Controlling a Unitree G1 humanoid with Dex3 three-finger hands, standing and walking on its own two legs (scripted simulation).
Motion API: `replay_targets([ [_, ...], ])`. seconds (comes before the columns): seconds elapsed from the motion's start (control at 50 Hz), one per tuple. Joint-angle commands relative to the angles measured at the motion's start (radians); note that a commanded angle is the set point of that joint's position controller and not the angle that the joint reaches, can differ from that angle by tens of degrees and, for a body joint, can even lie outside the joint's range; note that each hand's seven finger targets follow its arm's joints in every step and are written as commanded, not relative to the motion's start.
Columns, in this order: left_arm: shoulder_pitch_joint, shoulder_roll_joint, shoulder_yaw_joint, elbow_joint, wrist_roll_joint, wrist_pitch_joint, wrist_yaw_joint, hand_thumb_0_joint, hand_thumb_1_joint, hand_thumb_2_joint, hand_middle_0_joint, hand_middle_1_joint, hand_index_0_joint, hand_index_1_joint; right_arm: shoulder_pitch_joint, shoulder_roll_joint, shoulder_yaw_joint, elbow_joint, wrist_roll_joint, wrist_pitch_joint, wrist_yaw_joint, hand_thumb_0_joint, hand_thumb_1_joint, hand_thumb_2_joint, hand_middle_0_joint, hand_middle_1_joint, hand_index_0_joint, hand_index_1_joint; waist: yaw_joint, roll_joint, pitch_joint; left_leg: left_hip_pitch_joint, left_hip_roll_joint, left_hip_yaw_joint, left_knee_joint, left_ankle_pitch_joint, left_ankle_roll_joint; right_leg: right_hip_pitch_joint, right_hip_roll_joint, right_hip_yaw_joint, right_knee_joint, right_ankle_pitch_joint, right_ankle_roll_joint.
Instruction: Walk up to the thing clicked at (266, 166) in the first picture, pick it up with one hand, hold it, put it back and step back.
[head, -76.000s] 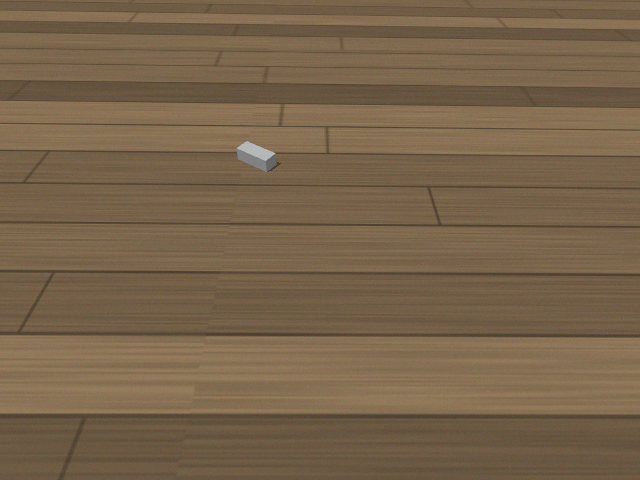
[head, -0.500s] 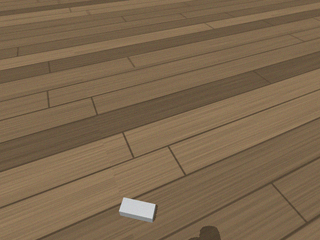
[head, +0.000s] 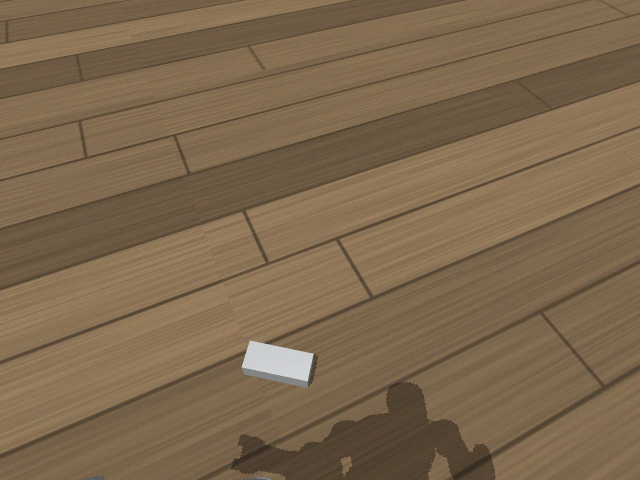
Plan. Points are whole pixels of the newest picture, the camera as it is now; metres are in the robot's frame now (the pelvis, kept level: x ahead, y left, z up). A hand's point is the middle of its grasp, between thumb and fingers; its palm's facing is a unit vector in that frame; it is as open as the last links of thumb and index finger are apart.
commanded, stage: step back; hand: left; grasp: from above
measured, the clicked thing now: (278, 364) +0.51 +0.11 -0.74
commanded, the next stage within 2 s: none
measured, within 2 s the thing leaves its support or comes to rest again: neither
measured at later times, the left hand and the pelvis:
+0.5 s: hand out of the picture +0.05 +0.32 -0.17, palm faces -0.09 -0.92 -0.38, open 7.4 cm; pelvis -0.07 +0.06 -0.01, yaw -4 degrees
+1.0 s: hand out of the picture -0.06 +0.33 -0.16, palm faces -0.03 -0.94 -0.34, open 7.4 cm; pelvis -0.20 +0.08 -0.01, yaw -1 degrees
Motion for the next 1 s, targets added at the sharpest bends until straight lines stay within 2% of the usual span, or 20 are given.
replay_targets([
  [0.0, -0.068, 0.252, 0.051, -0.139, 0.006, -0.016, 0.024, 0.0, 0.9, 0.9, -0.2, -0.3, -0.2, -0.3, 0.093, -0.164, -0.04, -0.076, 0.0, -0.017, -0.008, 0.0, -0.9, -0.9, 0.2, 0.3, 0.2, 0.3, -0.012, -0.152, -0.235, 0.027, 0.046, -0.007, -0.154, 0.089, 0.001, 0.116, -0.226, 0.172, 0.026, 0.483, -0.17],
  [0.04, -0.055, 0.236, 0.043, -0.155, -0.011, 0.003, 0.018, 0.0, 0.9, 0.9, -0.2, -0.3, -0.2, -0.3, 0.101, -0.157, -0.044, -0.081, -0.015, -0.032, -0.011, 0.0, -0.9, -0.9, 0.2, 0.3, 0.2, 0.3, -0.019, -0.066, -0.23, 0.117, 0.07, 0.003, -0.44, 0.49, -0.006, 0.098, -0.127, 0.09, 0.154, 0.4, -0.098],
  [0.06, -0.05, 0.194, 0.038, -0.171, -0.023, 0.012, 0.014, 0.0, 0.9, 0.9, -0.2, -0.3, -0.2, -0.3, 0.099, -0.211, -0.061, -0.09, -0.028, -0.037, -0.016, 0.0, -0.9, -0.9, 0.2, 0.3, 0.2, 0.3, -0.013, 0.068, -0.236, 0.178, 0.181, -0.15, -0.452, 0.763, 0.008, 0.001, -0.017, 0.057, 0.269, 0.222, -0.053],
  [0.08, -0.04, 0.157, 0.031, -0.184, -0.027, 0.017, 0.018, 0.0, 0.9, 0.9, -0.2, -0.3, -0.2, -0.3, 0.104, -0.272, -0.077, -0.1, -0.035, -0.042, -0.018, 0.0, -0.9, -0.9, 0.2, 0.3, 0.2, 0.3, -0.009, 0.211, -0.228, 0.314, 0.298, -0.312, -0.444, 1.001, 0.063, -0.214, 0.12, 0.071, 0.394, -0.288, -0.039],
  [0.1, -0.01, 0.177, 0.034, -0.169, -0.018, 0.027, 0.028, 0.0, 0.9, 0.9, -0.2, -0.3, -0.2, -0.3, 0.099, -0.293, -0.079, -0.104, -0.028, -0.04, -0.02, 0.0, -0.9, -0.9, 0.2, 0.3, 0.2, 0.3, -0.012, 0.138, -0.24, 0.288, 0.341, -0.298, -0.388, 1.077, 0.127, -0.218, 0.14, 0.156, 0.517, -0.41, -0.033],
  [0.12, -0.02, 0.177, 0.032, -0.169, -0.014, 0.027, 0.035, 0.0, 0.9, 0.9, -0.2, -0.3, -0.2, -0.3, 0.098, -0.313, -0.085, -0.125, -0.024, -0.041, -0.024, 0.0, -0.9, -0.9, 0.2, 0.3, 0.2, 0.3, -0.043, 0.199, -0.244, 0.249, 0.381, -0.379, -0.42, 1.021, 0.136, -0.222, 0.142, 0.194, 0.557, -0.439, -0.03],
  [0.22, 0.061, 0.195, 0.038, -0.158, -0.022, 0.03, 0.028, 0.0, 0.9, 0.9, -0.2, -0.3, -0.2, -0.3, 0.008, -0.198, -0.061, -0.165, -0.019, -0.039, -0.052, 0.0, -0.9, -0.9, 0.2, 0.3, 0.2, 0.3, 0.021, 0.132, -0.248, 0.385, 0.228, -0.144, -0.356, 0.952, 0.027, -0.286, 0.131, 0.193, 0.614, -0.206, -0.023],
  [0.32, 0.026, 0.19, 0.041, -0.194, -0.009, 0.016, 0.026, 0.0, 0.9, 0.9, -0.2, -0.3, -0.2, -0.3, 0.07, -0.197, -0.07, -0.181, -0.015, -0.033, -0.054, 0.0, -0.9, -0.9, 0.2, 0.3, 0.2, 0.3, -0.043, 0.1, -0.218, 0.399, 0.289, -0.174, -0.339, 0.904, 0.143, -0.247, 0.096, 0.154, 0.426, -0.245, 0.015],
  [0.48, 0.13, 0.192, 0.056, -0.171, 0.009, 0.007, 0.006, 0.0, 0.9, 0.9, -0.2, -0.3, -0.2, -0.3, -0.005, -0.233, -0.077, -0.221, -0.009, -0.031, -0.038, 0.0, -0.9, -0.9, 0.2, 0.3, 0.2, 0.3, -0.002, 0.086, -0.226, 0.183, 0.312, -0.225, -0.372, 0.509, 0.145, -0.007, 0.053, 0.069, 0.122, -0.128, -0.039],
  [0.54, 0.184, 0.218, 0.069, -0.161, 0.017, -0.003, 0.001, 0.0, 0.9, 0.9, -0.2, -0.3, -0.2, -0.3, -0.036, -0.208, -0.069, -0.23, 0.002, -0.029, -0.031, 0.0, -0.9, -0.9, 0.2, 0.3, 0.2, 0.3, 0.024, -0.037, -0.232, 0.014, 0.233, -0.163, -0.296, 0.34, 0.085, 0.117, -0.008, 0.169, 0.022, 0.073, -0.101],
  [0.58, 0.084, 0.309, 0.084, -0.216, 0.015, -0.004, -0.005, 0.0, 0.9, 0.9, -0.2, -0.3, -0.2, -0.3, -0.041, -0.166, -0.063, -0.222, 0.006, -0.022, -0.029, 0.0, -0.9, -0.9, 0.2, 0.3, 0.2, 0.3, 0.031, -0.292, -0.139, -0.017, -0.04, 0.021, 0.069, -0.035, -0.035, -0.085, -0.29, 0.523, -0.19, 0.109, -0.299],
  [0.6, 0.036, 0.313, 0.084, -0.256, 0.022, -0.01, -0.001, 0.0, 0.9, 0.9, -0.2, -0.3, -0.2, -0.3, -0.01, -0.177, -0.065, -0.216, 0.001, -0.018, -0.029, 0.0, -0.9, -0.9, 0.2, 0.3, 0.2, 0.3, 0.028, -0.27, -0.114, -0.005, -0.049, -0.05, 0.246, -0.156, -0.045, -0.153, -0.354, 0.584, -0.209, 0.163, -0.348],
  [0.68, 0.001, 0.239, 0.073, -0.282, 0.014, -0.015, 0.016, 0.0, 0.9, 0.9, -0.2, -0.3, -0.2, -0.3, 0.06, -0.173, -0.051, -0.184, 0.007, -0.022, -0.022, 0.0, -0.9, -0.9, 0.2, 0.3, 0.2, 0.3, 0.003, -0.102, -0.133, -0.071, -0.086, -0.102, 0.349, -0.048, -0.043, -0.07, -0.192, 0.312, -0.124, 0.335, -0.246],
  [0.82, 0.105, 0.232, 0.066, -0.302, 0.022, 0.01, 0.014, 0.0, 0.9, 0.9, -0.2, -0.3, -0.2, -0.3, 0.087, -0.153, -0.04, -0.221, 0.001, -0.043, -0.038, 0.0, -0.9, -0.9, 0.2, 0.3, 0.2, 0.3, 0.046, -0.183, -0.263, -0.09, 0.017, -0.006, -0.165, -0.044, -0.055, 0.275, -0.16, 0.239, 0.035, 0.486, -0.205],
  [0.88, 0.08, 0.243, 0.06, -0.315, 0.0, 0.034, 0.002, 0.0, 0.9, 0.9, -0.2, -0.3, -0.2, -0.3, 0.159, -0.151, -0.056, -0.188, -0.02, -0.049, -0.038, 0.0, -0.9, -0.9, 0.2, 0.3, 0.2, 0.3, 0.001, -0.158, -0.268, 0.134, 0.021, 0.043, -0.496, 0.315, -0.038, 0.134, -0.105, 0.189, 0.139, 0.368, -0.127],
  [0.9, 0.095, 0.205, 0.05, -0.326, -0.003, 0.039, -0.002, 0.0, 0.9, 0.9, -0.2, -0.3, -0.2, -0.3, 0.15, -0.198, -0.07, -0.199, -0.036, -0.052, -0.038, 0.0, -0.9, -0.9, 0.2, 0.3, 0.2, 0.3, 0.01, -0.066, -0.263, 0.225, 0.122, -0.095, -0.495, 0.344, -0.008, -0.029, -0.057, 0.175, 0.18, 0.187, -0.083],
  [0.92, 0.095, 0.164, 0.043, -0.339, -0.006, 0.039, -0.002, 0.0, 0.9, 0.9, -0.2, -0.3, -0.2, -0.3, 0.119, -0.308, -0.093, -0.212, -0.05, -0.051, -0.035, 0.0, -0.9, -0.9, 0.2, 0.3, 0.2, 0.3, 0.01, 0.207, -0.242, 0.294, 0.355, -0.402, -0.517, 0.497, 0.075, -0.273, 0.106, 0.1, 0.359, -0.208, -0.033],
  [0.94, 0.005, 0.217, 0.069, -0.343, 0.008, 0.037, 0.015, 0.0, 0.9, 0.9, -0.2, -0.3, -0.2, -0.3, 0.09, -0.375, -0.107, -0.233, -0.032, -0.048, -0.031, 0.0, -0.9, -0.9, 0.2, 0.3, 0.2, 0.3, -0.057, 0.23, -0.194, 0.067, 0.482, -0.482, -0.521, 0.521, 0.233, -0.216, 0.137, 0.17, 0.534, -0.419, -0.006],
  [0.96, -0.028, 0.244, 0.077, -0.339, 0.018, 0.036, 0.018, 0.0, 0.9, 0.9, -0.2, -0.3, -0.2, -0.3, 0.045, -0.365, -0.105, -0.241, -0.033, -0.056, -0.036, 0.0, -0.9, -0.9, 0.2, 0.3, 0.2, 0.3, -0.051, 0.223, -0.136, -0.029, 0.504, -0.518, -0.541, 0.51, 0.268, -0.19, 0.111, 0.23, 0.679, -0.404, -0.006],
  [0.98, -0.003, 0.239, 0.079, -0.32, 0.014, 0.038, 0.013, 0.0, 0.9, 0.9, -0.2, -0.3, -0.2, -0.3, 0.009, -0.317, -0.088, -0.245, -0.035, -0.058, -0.039, 0.0, -0.9, -0.9, 0.2, 0.3, 0.2, 0.3, -0.021, 0.16, -0.127, -0.004, 0.437, -0.369, -0.506, 0.571, 0.238, -0.201, 0.126, 0.238, 0.729, -0.344, -0.012],
])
